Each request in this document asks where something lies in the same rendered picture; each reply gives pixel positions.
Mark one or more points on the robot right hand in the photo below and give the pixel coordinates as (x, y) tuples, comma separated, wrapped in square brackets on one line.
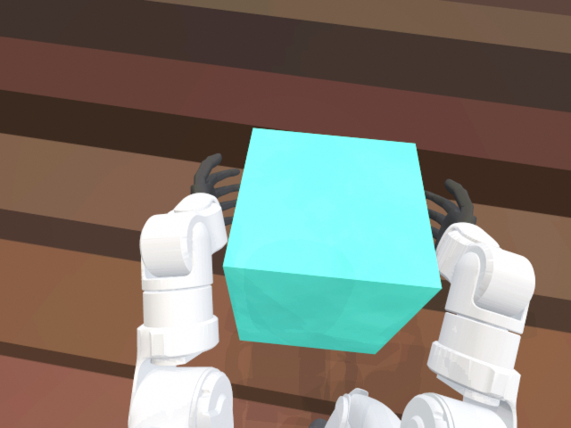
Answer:
[(463, 213)]

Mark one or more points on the carton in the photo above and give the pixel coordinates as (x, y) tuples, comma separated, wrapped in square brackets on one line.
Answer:
[(331, 245)]

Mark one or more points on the left robot forearm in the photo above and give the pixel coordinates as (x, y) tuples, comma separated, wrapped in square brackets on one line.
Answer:
[(176, 269)]

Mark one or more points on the robot left hand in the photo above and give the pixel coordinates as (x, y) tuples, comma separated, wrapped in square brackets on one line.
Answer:
[(204, 182)]

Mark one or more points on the robot right shin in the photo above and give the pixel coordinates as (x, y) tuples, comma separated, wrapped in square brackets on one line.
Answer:
[(355, 391)]

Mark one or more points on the right robot forearm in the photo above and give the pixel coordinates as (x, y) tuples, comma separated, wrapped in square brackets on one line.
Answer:
[(490, 293)]

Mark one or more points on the robot right thigh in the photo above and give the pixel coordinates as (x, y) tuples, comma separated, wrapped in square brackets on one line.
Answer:
[(360, 411)]

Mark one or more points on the robot left upper arm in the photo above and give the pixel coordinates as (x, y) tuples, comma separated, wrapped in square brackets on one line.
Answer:
[(183, 397)]

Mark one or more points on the robot right upper arm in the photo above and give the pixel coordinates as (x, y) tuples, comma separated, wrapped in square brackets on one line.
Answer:
[(432, 410)]

